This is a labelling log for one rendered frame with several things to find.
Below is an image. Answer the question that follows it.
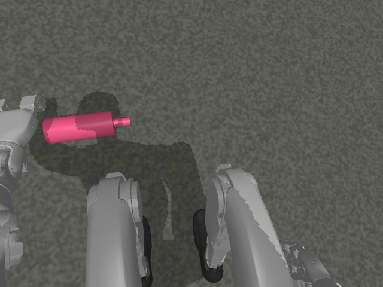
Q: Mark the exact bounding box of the left robot hand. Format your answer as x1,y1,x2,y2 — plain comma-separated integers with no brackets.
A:
0,95,45,173

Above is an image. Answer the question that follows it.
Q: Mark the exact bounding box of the left robot arm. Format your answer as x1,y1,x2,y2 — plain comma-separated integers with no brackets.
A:
0,141,25,287

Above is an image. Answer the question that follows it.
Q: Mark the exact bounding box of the right robot foot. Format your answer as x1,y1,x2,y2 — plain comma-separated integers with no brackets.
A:
193,209,223,283

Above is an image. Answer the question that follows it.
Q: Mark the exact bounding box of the bottle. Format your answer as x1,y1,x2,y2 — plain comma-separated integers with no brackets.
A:
42,111,131,144

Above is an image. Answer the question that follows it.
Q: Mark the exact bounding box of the right robot hand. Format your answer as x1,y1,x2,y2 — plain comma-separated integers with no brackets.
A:
279,240,331,287

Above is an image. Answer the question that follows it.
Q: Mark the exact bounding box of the left robot foot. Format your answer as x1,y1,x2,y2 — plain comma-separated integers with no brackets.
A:
141,216,153,287

